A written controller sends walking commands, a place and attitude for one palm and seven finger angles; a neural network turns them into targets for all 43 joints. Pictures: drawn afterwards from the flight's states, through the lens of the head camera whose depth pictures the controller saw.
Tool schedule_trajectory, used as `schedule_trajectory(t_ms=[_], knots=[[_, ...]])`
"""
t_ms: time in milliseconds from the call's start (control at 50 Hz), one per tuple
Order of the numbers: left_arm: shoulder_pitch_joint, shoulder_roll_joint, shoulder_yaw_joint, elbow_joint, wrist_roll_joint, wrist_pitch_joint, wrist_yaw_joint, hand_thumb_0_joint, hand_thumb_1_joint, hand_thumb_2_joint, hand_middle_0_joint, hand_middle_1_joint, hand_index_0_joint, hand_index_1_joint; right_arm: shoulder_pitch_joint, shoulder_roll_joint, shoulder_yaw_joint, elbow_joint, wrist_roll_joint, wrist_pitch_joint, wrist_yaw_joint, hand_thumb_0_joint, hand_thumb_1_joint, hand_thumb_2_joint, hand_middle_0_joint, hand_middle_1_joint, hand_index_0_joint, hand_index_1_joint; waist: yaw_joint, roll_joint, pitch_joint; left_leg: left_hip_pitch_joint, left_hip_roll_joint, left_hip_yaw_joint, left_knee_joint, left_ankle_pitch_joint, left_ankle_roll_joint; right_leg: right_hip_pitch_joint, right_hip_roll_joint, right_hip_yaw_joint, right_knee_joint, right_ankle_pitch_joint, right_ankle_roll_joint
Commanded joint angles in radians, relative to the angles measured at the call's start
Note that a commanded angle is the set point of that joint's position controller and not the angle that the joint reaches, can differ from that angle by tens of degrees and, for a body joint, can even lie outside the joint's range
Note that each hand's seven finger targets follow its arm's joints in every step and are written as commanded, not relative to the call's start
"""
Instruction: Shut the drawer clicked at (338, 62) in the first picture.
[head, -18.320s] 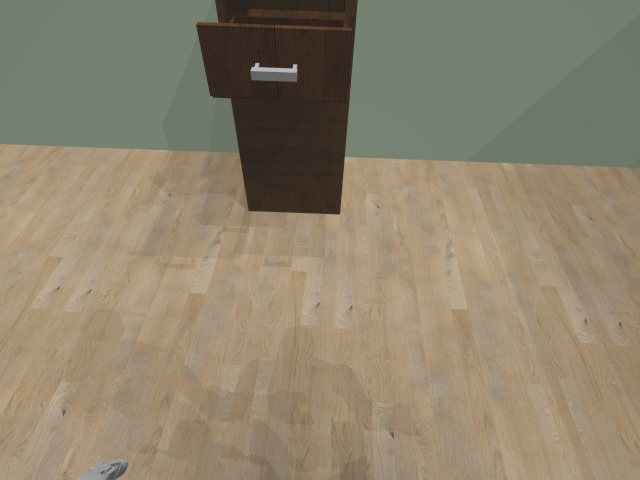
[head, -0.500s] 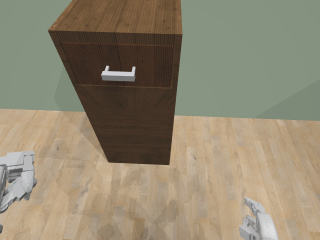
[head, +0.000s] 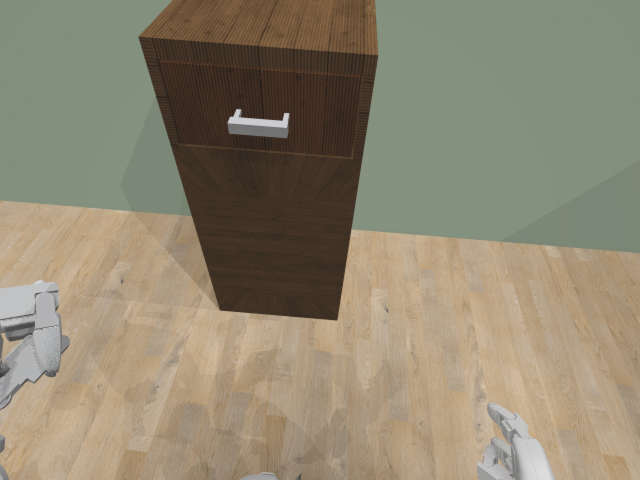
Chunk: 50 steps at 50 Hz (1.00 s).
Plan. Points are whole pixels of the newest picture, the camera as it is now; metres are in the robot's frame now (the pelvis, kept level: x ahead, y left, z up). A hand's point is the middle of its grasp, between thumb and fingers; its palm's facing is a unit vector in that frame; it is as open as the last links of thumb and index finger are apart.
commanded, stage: step back with the hand held close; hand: left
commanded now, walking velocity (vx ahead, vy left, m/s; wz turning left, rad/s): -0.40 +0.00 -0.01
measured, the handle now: (260, 121) +0.72 +0.17 +0.05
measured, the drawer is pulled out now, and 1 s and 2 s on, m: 0.00 0.00 0.00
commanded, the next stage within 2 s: stop stepping back and stand still in 0.38 s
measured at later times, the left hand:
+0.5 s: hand out of the picture +0.08 +0.27 +0.18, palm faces +0.42 -0.77 -0.47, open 3.2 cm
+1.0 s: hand out of the picture +0.00 +0.26 +0.18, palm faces +0.35 -0.86 -0.38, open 3.3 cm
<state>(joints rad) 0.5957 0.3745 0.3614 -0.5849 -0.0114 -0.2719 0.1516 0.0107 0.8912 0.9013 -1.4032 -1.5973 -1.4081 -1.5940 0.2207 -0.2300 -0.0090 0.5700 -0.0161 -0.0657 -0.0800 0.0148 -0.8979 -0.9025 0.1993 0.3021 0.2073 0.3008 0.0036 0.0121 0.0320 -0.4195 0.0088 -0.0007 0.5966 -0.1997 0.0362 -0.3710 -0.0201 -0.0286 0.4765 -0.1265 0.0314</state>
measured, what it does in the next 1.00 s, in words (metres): walks backwards: right foot, then right foot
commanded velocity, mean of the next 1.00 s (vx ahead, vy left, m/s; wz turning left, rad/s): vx -0.06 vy -0.03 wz -0.04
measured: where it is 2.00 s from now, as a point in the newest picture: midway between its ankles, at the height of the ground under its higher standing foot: outside the picture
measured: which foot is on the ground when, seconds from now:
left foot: down 0.00-0.66, up 0.68-0.78, down 0.80-1.00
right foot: down 0.00-0.04, up 0.06-0.10, down 0.12-0.42, up 0.44-0.66, down 0.68-0.82, up 0.84-1.00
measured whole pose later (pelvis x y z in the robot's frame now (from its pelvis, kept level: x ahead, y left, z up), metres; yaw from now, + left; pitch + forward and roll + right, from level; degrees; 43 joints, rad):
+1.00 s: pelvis -0.21 +0.02 +0.01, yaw -1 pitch -2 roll -1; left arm 0.55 0.39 0.36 -0.54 -0.04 -0.15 0.15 0.01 0.90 0.90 -1.40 -1.60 -1.41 -1.60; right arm 0.26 -0.15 0.05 0.61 -0.02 -0.13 -0.06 0.02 -0.90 -0.90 0.20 0.30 0.21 0.30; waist -0.06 -0.05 -0.01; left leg -0.30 0.02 0.08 0.43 -0.13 0.04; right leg -0.35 0.04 -0.06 0.81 -0.46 -0.02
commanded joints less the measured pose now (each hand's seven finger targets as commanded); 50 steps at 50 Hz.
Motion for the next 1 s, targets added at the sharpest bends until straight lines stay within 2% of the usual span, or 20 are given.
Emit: schedule_trajectory(t_ms=[0,40,120,180,240,300,360,420,480,580,600,640,680,720,760,800,820,860,900,980], knots=[[-0.008,0.169,0.149,-0.192,0.006,-0.075,0.025,0.000,0.900,0.900,-1.400,-1.600,-1.400,-1.600,-0.113,-0.137,-0.052,-0.156,0.004,-0.072,-0.021,0.000,-0.900,-0.900,0.200,0.300,0.200,0.300,-0.011,0.178,-0.111,-0.224,0.161,-0.205,-0.388,-0.380,0.070,0.281,0.058,0.030,0.138,-0.119,-0.002],[0.010,0.157,0.159,-0.168,0.026,-0.085,0.016,0.000,0.900,0.900,-1.400,-1.600,-1.400,-1.600,-0.123,-0.141,-0.062,-0.165,0.010,-0.083,-0.018,0.000,-0.900,-0.900,0.200,0.300,0.200,0.300,0.005,0.236,-0.118,-0.421,0.239,-0.267,-0.464,-0.544,0.111,0.449,0.101,0.030,0.320,-0.082,0.007],[0.037,0.176,0.180,-0.162,0.030,-0.094,-0.001,0.000,0.900,0.900,-1.400,-1.600,-1.400,-1.600,-0.133,-0.132,-0.069,-0.177,0.013,-0.095,-0.009,0.000,-0.900,-0.900,0.200,0.300,0.200,0.300,0.007,0.122,-0.068,-0.452,0.182,-0.196,-0.319,-0.500,0.107,0.429,0.089,0.093,0.205,-0.059,-0.007],[0.057,0.214,0.178,-0.221,-0.024,-0.105,-0.007,0.000,0.900,0.900,-1.400,-1.600,-1.400,-1.600,-0.115,-0.083,-0.052,-0.144,0.006,-0.092,0.010,0.000,-0.900,-0.900,0.200,0.300,0.200,0.300,-0.019,-0.048,-0.108,0.012,0.028,-0.035,-0.036,-0.096,-0.008,0.011,-0.102,0.287,-0.094,0.088,-0.096],[0.023,0.224,0.168,-0.243,-0.030,-0.101,-0.003,0.000,0.900,0.900,-1.400,-1.600,-1.400,-1.600,-0.089,-0.085,-0.067,-0.115,0.010,-0.078,0.007,0.000,-0.900,-0.900,0.200,0.300,0.200,0.300,-0.024,-0.142,-0.301,0.236,-0.007,0.026,0.079,0.142,-0.035,0.038,-0.149,0.248,-0.074,0.489,-0.075],[0.009,0.216,0.152,-0.220,-0.032,-0.086,0.001,0.000,0.900,0.900,-1.400,-1.600,-1.400,-1.600,-0.101,-0.081,-0.068,-0.110,0.014,-0.064,-0.004,0.000,-0.900,-0.900,0.200,0.300,0.200,0.300,-0.026,-0.123,-0.171,0.261,-0.005,-0.001,0.045,-0.040,-0.033,-0.120,-0.142,0.237,-0.160,0.081,-0.094],[-0.041,0.208,0.149,-0.206,-0.026,-0.097,0.001,0.000,0.900,0.900,-1.400,-1.600,-1.400,-1.600,-0.140,-0.115,-0.065,-0.115,0.002,-0.069,-0.015,0.000,-0.900,-0.900,0.200,0.300,0.200,0.300,-0.027,0.104,-0.080,0.167,0.111,-0.142,-0.219,-0.052,0.014,-0.114,0.018,0.134,-0.051,-0.119,-0.039],[-0.032,0.179,0.174,-0.140,0.003,-0.100,-0.009,0.000,0.900,0.900,-1.400,-1.600,-1.400,-1.600,-0.144,-0.136,-0.068,-0.123,-0.012,-0.091,-0.019,0.000,-0.900,-0.900,0.200,0.300,0.200,0.300,-0.011,0.307,-0.107,-0.379,0.374,-0.391,-0.611,-0.655,0.141,0.349,0.166,0.073,0.572,-0.258,0.002],[-0.044,0.160,0.139,-0.172,-0.006,-0.082,-0.014,0.000,0.900,0.900,-1.400,-1.600,-1.400,-1.600,-0.129,-0.107,-0.075,-0.122,-0.001,-0.096,0.005,0.000,-0.900,-0.900,0.200,0.300,0.200,0.300,0.008,0.127,-0.144,-0.152,0.311,-0.232,-0.484,-0.417,0.110,0.187,0.134,0.055,0.570,-0.338,-0.016],[0.077,0.186,0.115,-0.341,-0.044,-0.022,-0.010,0.000,0.900,0.900,-1.400,-1.600,-1.400,-1.600,-0.103,-0.071,-0.049,-0.150,0.008,-0.112,0.023,0.000,-0.900,-0.900,0.200,0.300,0.200,0.300,0.017,0.253,-0.242,0.264,0.127,0.030,-0.402,-0.293,-0.101,0.129,0.138,-0.123,-0.053,-0.482,-0.070],[0.067,0.215,0.123,-0.366,-0.043,-0.019,-0.009,0.000,0.900,0.900,-1.400,-1.600,-1.400,-1.600,-0.093,-0.071,-0.046,-0.138,0.010,-0.109,0.019,0.000,-0.900,-0.900,0.200,0.300,0.200,0.300,0.003,0.153,-0.232,0.338,0.056,0.134,-0.185,-0.170,-0.113,0.049,0.051,-0.032,-0.211,-0.440,-0.107],[0.004,0.243,0.141,-0.412,-0.048,-0.011,-0.001,0.000,0.900,0.900,-1.400,-1.600,-1.400,-1.600,-0.087,-0.080,-0.045,-0.096,0.003,-0.085,0.015,0.000,-0.900,-0.900,0.200,0.300,0.200,0.300,-0.009,-0.170,-0.151,0.317,0.010,0.028,0.325,-0.043,-0.062,-0.259,-0.243,0.353,-0.353,-0.386,-0.237],[-0.110,0.310,0.217,-0.397,-0.060,-0.012,0.025,0.000,0.900,0.900,-1.400,-1.600,-1.400,-1.600,-0.095,-0.074,-0.023,-0.091,-0.013,-0.089,0.022,0.000,-0.900,-0.900,0.200,0.300,0.200,0.300,-0.022,-0.125,-0.188,0.176,0.101,-0.051,0.397,-0.037,-0.052,-0.131,-0.329,0.328,-0.249,-0.150,-0.283],[-0.153,0.156,0.098,-0.197,-0.043,0.024,0.011,0.000,0.900,0.900,-1.400,-1.600,-1.400,-1.600,-0.104,-0.094,-0.042,-0.085,0.025,-0.098,-0.007,0.000,-0.900,-0.900,0.200,0.300,0.200,0.300,-0.031,-0.198,-0.050,0.179,0.060,-0.058,0.161,-0.029,-0.034,-0.108,-0.201,0.265,-0.193,-0.325,-0.179],[-0.178,0.120,0.069,-0.102,-0.034,0.048,0.011,0.000,0.900,0.900,-1.400,-1.600,-1.400,-1.600,-0.125,-0.102,-0.029,-0.071,0.022,-0.101,-0.027,0.000,-0.900,-0.900,0.200,0.300,0.200,0.300,-0.043,0.015,0.053,0.316,0.072,-0.041,-0.048,-0.117,-0.011,-0.232,-0.116,0.153,-0.067,-0.408,-0.116],[-0.261,0.134,0.069,-0.094,-0.024,0.037,0.018,0.000,0.900,0.900,-1.400,-1.600,-1.400,-1.600,-0.091,-0.122,-0.007,-0.074,0.021,-0.109,-0.042,0.000,-0.900,-0.900,0.200,0.300,0.200,0.300,-0.043,0.338,0.072,0.232,0.223,-0.333,-0.375,-0.462,0.050,-0.195,0.040,0.017,0.235,-0.413,-0.050],[-0.254,0.130,0.059,-0.077,-0.011,0.031,0.022,0.000,0.900,0.900,-1.400,-1.600,-1.400,-1.600,-0.069,-0.104,-0.003,-0.085,0.022,-0.116,-0.042,0.000,-0.900,-0.900,0.200,0.300,0.200,0.300,-0.045,0.327,0.071,0.229,0.291,-0.466,-0.453,-0.433,0.102,-0.210,0.074,-0.008,0.367,-0.402,-0.044],[-0.241,0.199,0.099,-0.173,-0.013,0.014,0.014,0.000,0.900,0.900,-1.400,-1.600,-1.400,-1.600,-0.090,-0.078,0.004,-0.083,0.000,-0.138,-0.029,0.000,-0.900,-0.900,0.200,0.300,0.200,0.300,-0.029,0.166,-0.025,0.188,0.311,-0.522,-0.510,-0.489,0.057,-0.141,0.041,0.055,0.519,-0.398,-0.054],[-0.066,0.148,0.070,-0.209,-0.020,0.030,0.007,0.000,0.900,0.900,-1.400,-1.600,-1.400,-1.600,-0.100,-0.083,-0.006,-0.108,0.006,-0.132,-0.005,0.000,-0.900,-0.900,0.200,0.300,0.200,0.300,-0.003,0.053,-0.104,0.141,0.282,-0.337,-0.495,-0.435,0.059,0.006,0.035,0.022,0.452,-0.354,-0.055],[0.158,0.161,0.108,-0.270,-0.015,0.045,0.013,0.000,0.900,0.900,-1.400,-1.600,-1.400,-1.600,-0.131,-0.094,-0.015,-0.148,-0.002,-0.098,0.018,0.000,-0.900,-0.900,0.200,0.300,0.200,0.300,0.011,0.282,-0.097,-0.202,0.174,-0.067,-0.486,-0.547,0.003,0.384,0.084,-0.127,0.247,-0.318,-0.067]])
